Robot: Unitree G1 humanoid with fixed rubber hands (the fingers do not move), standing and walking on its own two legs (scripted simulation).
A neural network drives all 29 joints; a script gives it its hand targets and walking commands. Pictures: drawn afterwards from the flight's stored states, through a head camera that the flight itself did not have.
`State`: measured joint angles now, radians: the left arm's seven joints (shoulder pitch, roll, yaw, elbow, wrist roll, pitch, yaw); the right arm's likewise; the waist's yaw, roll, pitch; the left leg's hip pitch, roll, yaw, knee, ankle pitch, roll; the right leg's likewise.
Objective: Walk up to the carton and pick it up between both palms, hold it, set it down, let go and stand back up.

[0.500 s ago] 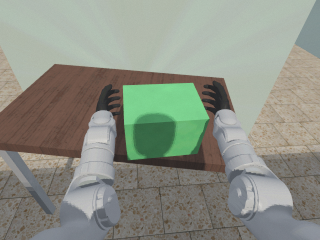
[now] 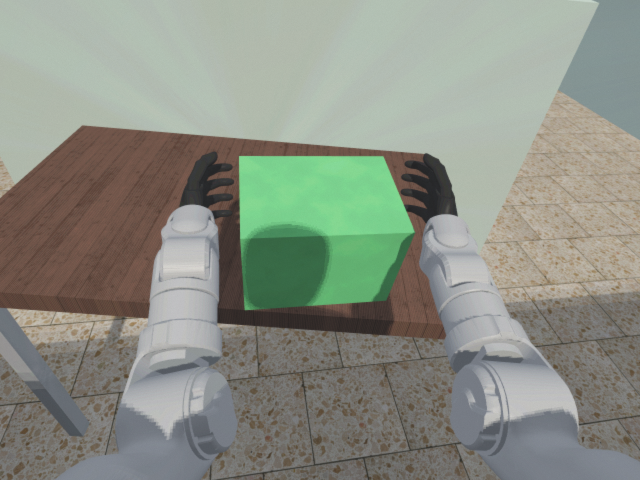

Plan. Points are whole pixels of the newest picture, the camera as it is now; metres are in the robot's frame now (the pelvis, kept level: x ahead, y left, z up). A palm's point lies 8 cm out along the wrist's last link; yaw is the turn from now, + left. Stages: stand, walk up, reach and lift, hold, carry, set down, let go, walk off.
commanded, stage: reach and lift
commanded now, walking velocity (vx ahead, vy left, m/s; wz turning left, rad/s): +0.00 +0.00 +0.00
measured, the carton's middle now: (315, 231) +0.44 +0.03 +0.10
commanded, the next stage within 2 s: hold in 0.68 s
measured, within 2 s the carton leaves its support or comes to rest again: neither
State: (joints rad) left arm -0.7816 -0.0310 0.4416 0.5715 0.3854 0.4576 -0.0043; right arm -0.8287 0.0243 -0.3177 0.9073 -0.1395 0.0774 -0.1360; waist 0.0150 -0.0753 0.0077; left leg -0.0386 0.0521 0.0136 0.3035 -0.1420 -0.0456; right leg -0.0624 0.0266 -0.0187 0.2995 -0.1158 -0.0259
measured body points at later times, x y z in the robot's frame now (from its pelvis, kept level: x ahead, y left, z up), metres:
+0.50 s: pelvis +0.00 +0.00 +0.00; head -0.04 +0.03 +0.45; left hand +0.39 +0.19 +0.18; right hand +0.40 -0.13 +0.19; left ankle +0.02 +0.15 -0.75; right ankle +0.04 -0.10 -0.75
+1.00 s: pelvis +0.00 +0.00 +0.00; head -0.05 +0.03 +0.45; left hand +0.38 +0.19 +0.19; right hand +0.39 -0.12 +0.20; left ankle +0.02 +0.15 -0.75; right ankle +0.04 -0.10 -0.75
